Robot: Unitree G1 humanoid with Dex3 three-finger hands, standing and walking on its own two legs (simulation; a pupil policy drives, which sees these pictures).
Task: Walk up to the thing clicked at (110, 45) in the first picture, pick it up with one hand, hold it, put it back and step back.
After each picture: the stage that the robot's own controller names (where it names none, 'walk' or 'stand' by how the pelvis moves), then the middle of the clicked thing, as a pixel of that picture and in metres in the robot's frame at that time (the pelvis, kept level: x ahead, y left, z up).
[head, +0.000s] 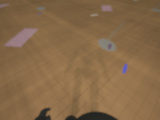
stand; (109, 46) +1.70 -0.44 -0.72
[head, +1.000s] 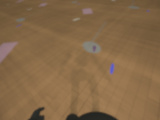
walk; (94, 48) +1.61 +0.03 -0.70
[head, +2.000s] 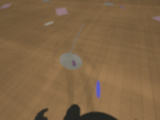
walk; (74, 63) +1.01 +0.37 -0.71
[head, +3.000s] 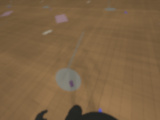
walk; (71, 83) +0.63 +0.35 -0.72
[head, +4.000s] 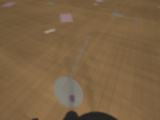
walk; (72, 98) +0.40 +0.22 -0.70
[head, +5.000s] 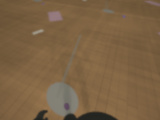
stand; (66, 106) +0.27 +0.24 -0.72
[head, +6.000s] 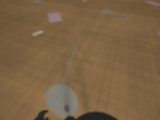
stand; (66, 108) +0.26 +0.24 -0.72
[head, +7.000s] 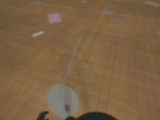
stand; (67, 108) +0.27 +0.24 -0.73
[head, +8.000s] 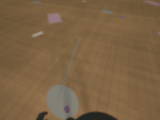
stand; (67, 109) +0.25 +0.24 -0.73
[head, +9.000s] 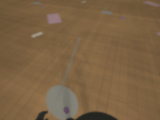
stand; (66, 110) +0.25 +0.24 -0.73
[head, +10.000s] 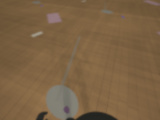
stand; (66, 109) +0.24 +0.24 -0.73
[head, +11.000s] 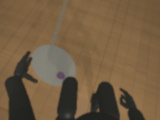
go down; (61, 75) +0.32 +0.25 -0.41
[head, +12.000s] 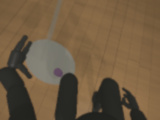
go down; (58, 72) +0.33 +0.26 -0.32
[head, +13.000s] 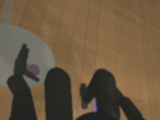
close in; (33, 70) +0.31 +0.29 -0.23
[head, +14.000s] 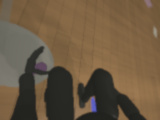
close; (37, 68) +0.33 +0.26 -0.23
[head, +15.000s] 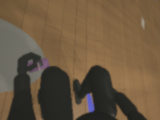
lift; (38, 65) +0.35 +0.21 -0.25
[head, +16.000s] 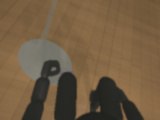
lift; (66, 75) +0.33 +0.16 -0.33
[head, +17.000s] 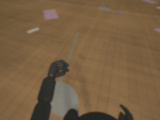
go down; (74, 113) +0.22 +0.11 -0.68
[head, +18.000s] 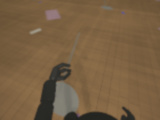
go down; (74, 117) +0.17 +0.12 -0.71
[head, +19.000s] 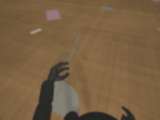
stand; (75, 115) +0.19 +0.12 -0.71
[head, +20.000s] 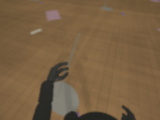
stand; (74, 115) +0.20 +0.12 -0.71
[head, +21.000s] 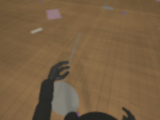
stand; (75, 115) +0.19 +0.12 -0.71
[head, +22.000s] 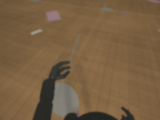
stand; (75, 116) +0.19 +0.12 -0.71
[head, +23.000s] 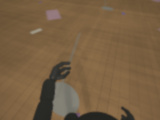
stand; (75, 116) +0.18 +0.12 -0.71
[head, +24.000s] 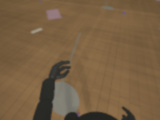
stand; (75, 115) +0.18 +0.12 -0.71
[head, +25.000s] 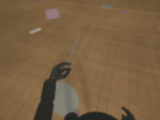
stand; (75, 116) +0.17 +0.12 -0.71
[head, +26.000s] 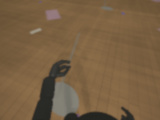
stand; (74, 117) +0.17 +0.12 -0.71
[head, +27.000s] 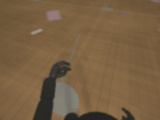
stand; (75, 117) +0.18 +0.12 -0.71
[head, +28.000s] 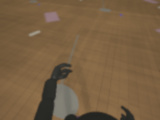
hold; (74, 119) +0.16 +0.12 -0.71
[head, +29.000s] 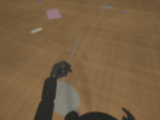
stand; (75, 116) +0.18 +0.11 -0.71
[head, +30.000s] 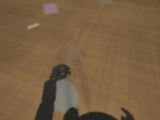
hold; (75, 113) +0.18 +0.12 -0.69
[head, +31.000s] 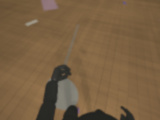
hold; (74, 110) +0.18 +0.12 -0.69
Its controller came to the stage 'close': yes
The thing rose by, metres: 0.01
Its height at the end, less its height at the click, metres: -0.02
